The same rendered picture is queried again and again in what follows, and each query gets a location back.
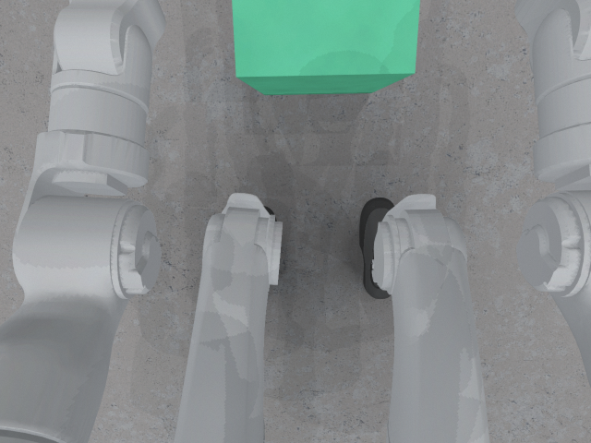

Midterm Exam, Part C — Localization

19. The carton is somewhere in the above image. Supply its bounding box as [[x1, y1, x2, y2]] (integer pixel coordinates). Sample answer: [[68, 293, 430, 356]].
[[232, 0, 420, 95]]

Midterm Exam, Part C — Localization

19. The right robot thigh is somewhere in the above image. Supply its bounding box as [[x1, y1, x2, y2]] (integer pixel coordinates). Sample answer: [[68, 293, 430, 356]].
[[375, 210, 489, 443]]

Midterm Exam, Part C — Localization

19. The robot thigh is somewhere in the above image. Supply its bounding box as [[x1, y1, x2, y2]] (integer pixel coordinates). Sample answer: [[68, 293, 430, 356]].
[[375, 210, 489, 443], [174, 207, 283, 443]]

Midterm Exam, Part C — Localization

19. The right robot forearm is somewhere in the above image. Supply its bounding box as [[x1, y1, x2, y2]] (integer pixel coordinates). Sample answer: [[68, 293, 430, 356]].
[[514, 0, 591, 191]]

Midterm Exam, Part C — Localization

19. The left robot upper arm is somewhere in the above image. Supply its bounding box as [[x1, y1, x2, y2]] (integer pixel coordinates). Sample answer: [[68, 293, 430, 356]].
[[0, 195, 162, 443]]

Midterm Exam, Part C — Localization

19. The left robot forearm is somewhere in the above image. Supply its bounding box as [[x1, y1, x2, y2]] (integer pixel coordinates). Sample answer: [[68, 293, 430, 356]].
[[12, 0, 166, 287]]

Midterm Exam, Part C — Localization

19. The right robot upper arm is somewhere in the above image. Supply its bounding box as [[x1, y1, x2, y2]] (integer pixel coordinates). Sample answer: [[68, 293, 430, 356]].
[[516, 190, 591, 388]]

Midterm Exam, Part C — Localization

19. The left robot thigh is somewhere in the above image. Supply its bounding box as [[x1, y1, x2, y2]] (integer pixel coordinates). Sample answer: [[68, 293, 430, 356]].
[[174, 207, 283, 443]]

